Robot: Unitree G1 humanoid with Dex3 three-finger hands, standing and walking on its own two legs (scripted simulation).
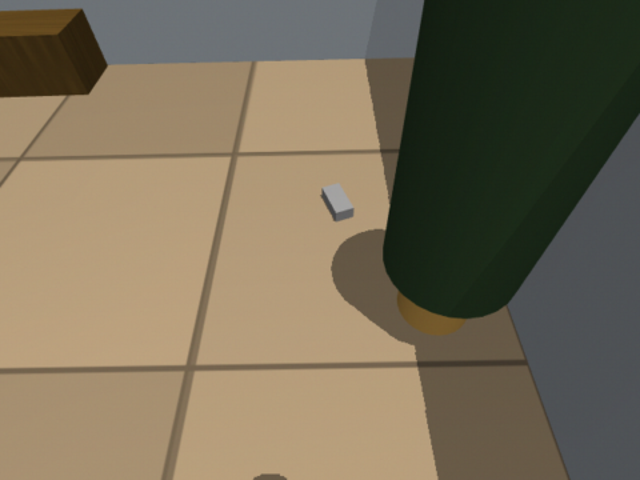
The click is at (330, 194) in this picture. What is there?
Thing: lying carton
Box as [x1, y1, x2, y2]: [322, 183, 353, 221]
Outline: 338,183 322,187 322,196 336,221 350,217 353,214 353,207
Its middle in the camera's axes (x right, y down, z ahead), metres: +0.08 -0.14 +1.72
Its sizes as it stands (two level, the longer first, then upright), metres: 0.168 0.082 0.056
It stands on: the floor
